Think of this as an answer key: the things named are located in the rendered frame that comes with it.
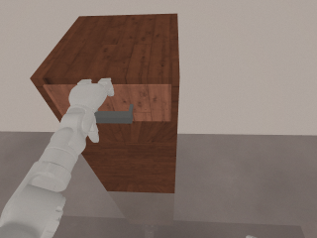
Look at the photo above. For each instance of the handle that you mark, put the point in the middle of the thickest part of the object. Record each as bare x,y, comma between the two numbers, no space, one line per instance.
115,117

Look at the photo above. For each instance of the left robot upper arm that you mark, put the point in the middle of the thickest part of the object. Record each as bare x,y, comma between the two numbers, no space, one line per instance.
36,213

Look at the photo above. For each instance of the left robot hand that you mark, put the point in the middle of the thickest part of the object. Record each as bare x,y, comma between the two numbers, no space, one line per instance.
91,95

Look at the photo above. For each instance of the drawer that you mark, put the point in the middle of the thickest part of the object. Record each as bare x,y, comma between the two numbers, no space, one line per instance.
151,102

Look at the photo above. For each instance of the robot left forearm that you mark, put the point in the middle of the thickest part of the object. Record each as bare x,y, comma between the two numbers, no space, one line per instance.
53,170

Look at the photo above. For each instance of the cabinet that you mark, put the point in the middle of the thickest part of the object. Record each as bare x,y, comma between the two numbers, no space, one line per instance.
130,49

